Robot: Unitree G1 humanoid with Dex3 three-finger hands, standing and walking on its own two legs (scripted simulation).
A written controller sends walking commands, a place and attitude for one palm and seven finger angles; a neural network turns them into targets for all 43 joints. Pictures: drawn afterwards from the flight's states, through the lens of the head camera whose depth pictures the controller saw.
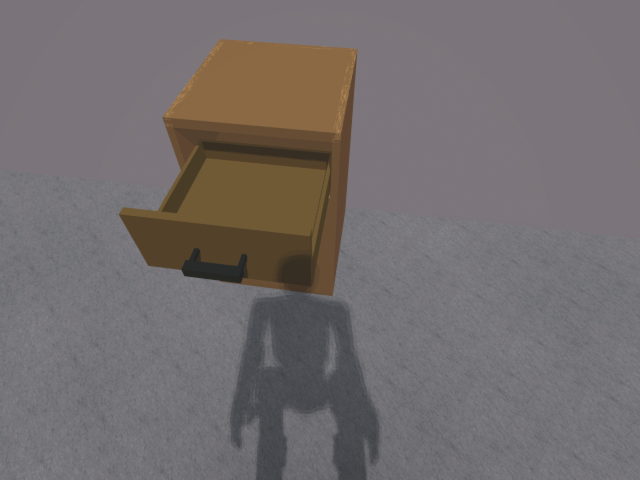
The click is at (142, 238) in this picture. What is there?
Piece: drawer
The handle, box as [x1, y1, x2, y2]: [181, 248, 246, 282]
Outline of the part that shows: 181,269 184,275 240,282 243,275 242,268 246,258 246,254 241,255 237,266 231,266 196,261 195,259 199,250 198,248 194,248 190,258 188,260 185,260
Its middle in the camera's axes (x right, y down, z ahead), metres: -0.22 +0.05 +0.81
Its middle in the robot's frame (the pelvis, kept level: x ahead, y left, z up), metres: +0.53 +0.25 -0.18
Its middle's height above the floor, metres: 0.60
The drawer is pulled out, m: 0.30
